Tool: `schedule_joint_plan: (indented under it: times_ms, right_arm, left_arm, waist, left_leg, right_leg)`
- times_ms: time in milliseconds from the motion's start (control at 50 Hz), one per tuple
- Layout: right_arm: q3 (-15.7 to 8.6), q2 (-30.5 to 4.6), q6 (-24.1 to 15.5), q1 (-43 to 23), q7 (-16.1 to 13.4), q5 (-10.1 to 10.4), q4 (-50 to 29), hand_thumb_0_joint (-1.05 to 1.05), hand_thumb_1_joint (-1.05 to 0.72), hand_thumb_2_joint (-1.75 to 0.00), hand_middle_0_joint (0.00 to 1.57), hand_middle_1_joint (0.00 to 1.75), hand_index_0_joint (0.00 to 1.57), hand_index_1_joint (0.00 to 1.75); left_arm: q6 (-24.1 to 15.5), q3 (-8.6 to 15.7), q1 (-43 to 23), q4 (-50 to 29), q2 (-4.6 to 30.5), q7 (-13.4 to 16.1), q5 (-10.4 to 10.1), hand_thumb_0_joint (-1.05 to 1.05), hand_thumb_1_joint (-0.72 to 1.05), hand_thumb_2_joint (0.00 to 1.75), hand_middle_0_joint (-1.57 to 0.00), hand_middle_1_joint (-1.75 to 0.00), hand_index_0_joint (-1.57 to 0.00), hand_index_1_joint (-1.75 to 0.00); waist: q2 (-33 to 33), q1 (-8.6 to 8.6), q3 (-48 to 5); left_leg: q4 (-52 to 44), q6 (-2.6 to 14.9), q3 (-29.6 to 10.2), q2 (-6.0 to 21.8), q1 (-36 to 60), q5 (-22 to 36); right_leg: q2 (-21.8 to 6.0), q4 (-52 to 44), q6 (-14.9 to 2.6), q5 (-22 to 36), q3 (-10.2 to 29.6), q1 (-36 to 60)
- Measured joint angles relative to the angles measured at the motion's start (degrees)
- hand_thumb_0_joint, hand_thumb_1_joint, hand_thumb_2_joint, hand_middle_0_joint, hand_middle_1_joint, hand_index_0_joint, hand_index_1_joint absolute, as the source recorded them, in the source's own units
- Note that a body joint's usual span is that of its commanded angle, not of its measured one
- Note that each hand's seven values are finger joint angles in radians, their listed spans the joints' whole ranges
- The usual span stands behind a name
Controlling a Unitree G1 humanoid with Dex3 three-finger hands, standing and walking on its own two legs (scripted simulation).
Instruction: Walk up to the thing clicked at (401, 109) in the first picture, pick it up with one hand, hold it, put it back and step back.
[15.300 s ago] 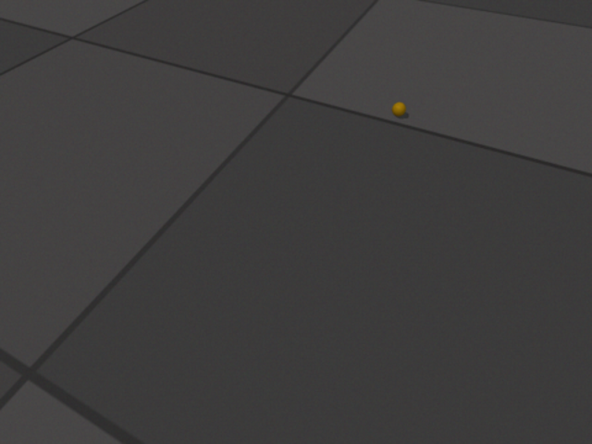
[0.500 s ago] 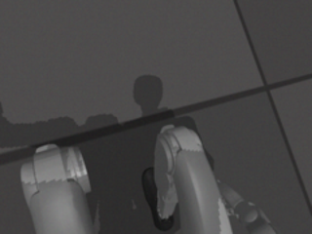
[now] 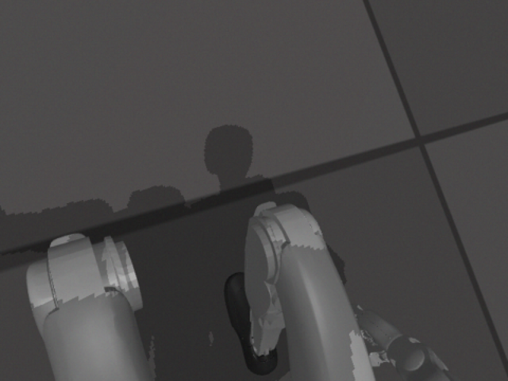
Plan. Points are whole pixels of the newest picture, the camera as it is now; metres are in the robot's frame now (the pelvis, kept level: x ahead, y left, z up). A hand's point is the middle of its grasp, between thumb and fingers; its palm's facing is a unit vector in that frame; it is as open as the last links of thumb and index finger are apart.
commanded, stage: rest palm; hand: left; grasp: from above
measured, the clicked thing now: out of the picture +0.35 +0.42 -0.24
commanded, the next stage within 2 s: close in 0.42 s
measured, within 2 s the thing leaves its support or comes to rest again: neither
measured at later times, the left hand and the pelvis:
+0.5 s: hand out of the picture +0.34 +0.41 -0.23, palm faces -0.42 -0.20 -0.89, open 13.8 cm; pelvis +0.00 +0.00 +0.00, yaw +0 degrees
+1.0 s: hand out of the picture +0.35 +0.41 -0.22, palm faces -0.41 -0.21 -0.89, open 13.5 cm; pelvis +0.00 +0.00 +0.00, yaw +0 degrees
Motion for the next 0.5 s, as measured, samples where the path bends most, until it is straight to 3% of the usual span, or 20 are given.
schedule_joint_plan:
  times_ms: [220,500]
  right_arm:
    - [0.4,0.3,-2.9,-1.0,0.3,0.1,0.3,0.0,-0.89,-0.89,0.2,0.29,0.2,0.3]
    - [1.1,0.6,-3.9,-1.6,1.7,0.2,-1.9,0.0,-0.89,-0.89,0.2,0.29,0.2,0.3]
  left_arm:
    - [3.6,-2.8,-1.9,0.9,-0.9,0.1,-1.7,0.0,-0.43,0.88,-0.05,-1.04,-0.09,-0.99]
    - [2.7,-1.0,-0.6,-0.4,-0.6,-1.3,-2.2,0.0,-0.41,0.88,-0.05,-1.06,-0.1,-1.0]
  waist:
    - [-0.3,0.1,-0.3]
    - [0.2,-0.02,1.4]
  left_leg:
    - [0.4,0.43,0.2,-0.4,-0.7,0.0]
    - [0.6,0.0,-0.3,-0.6,0.2,-0.8]
  right_leg:
    - [-0.2,0.3,-0.19,-0.5,0.1,-0.1]
    - [-0.3,0.4,0.19,-1.2,-0.2,0.8]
